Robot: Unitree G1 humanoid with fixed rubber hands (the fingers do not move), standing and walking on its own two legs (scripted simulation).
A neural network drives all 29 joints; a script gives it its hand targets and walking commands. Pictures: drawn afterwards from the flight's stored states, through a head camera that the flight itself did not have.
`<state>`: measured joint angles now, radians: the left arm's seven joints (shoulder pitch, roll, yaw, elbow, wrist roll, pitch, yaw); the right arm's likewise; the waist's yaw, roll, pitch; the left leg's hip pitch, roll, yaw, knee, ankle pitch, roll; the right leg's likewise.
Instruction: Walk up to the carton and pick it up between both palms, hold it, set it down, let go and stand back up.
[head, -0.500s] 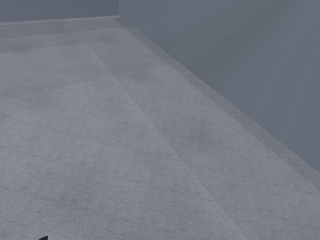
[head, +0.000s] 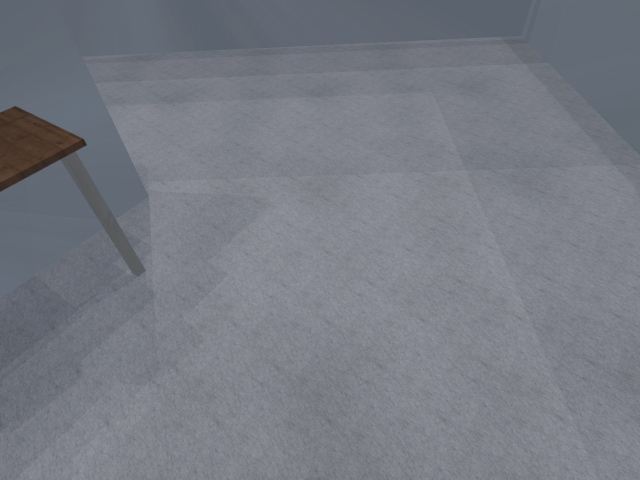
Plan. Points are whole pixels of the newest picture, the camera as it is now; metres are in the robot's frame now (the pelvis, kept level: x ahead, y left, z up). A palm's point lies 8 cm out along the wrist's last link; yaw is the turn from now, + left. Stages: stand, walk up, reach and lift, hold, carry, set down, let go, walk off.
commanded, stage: walk up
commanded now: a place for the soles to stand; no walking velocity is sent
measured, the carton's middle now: out of the picture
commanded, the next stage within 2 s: none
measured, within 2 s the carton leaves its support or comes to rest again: neither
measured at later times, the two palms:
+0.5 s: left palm out of the picture +0.14 +0.41 -0.12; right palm (391, 328) +0.39 -0.10 -0.11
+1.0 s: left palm (11, 462) +0.19 +0.43 -0.08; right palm (288, 228) +0.64 +0.09 -0.11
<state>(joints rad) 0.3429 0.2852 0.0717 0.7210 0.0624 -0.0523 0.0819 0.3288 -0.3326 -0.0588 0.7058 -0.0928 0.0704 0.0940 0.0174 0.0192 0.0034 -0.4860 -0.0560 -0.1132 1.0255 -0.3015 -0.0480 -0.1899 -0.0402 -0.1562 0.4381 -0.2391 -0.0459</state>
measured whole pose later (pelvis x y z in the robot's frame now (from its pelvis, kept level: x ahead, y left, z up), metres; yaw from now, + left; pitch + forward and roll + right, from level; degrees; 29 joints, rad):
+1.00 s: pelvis +0.38 +0.21 +0.00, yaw +44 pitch -3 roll +1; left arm 0.47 0.30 0.05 0.69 0.06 -0.07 0.05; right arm 0.30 -0.33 -0.06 0.69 -0.05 0.03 0.09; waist 0.04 0.05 0.05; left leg -0.56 0.01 -0.08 1.14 -0.25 -0.03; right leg -0.15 -0.10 -0.24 0.46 -0.26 -0.02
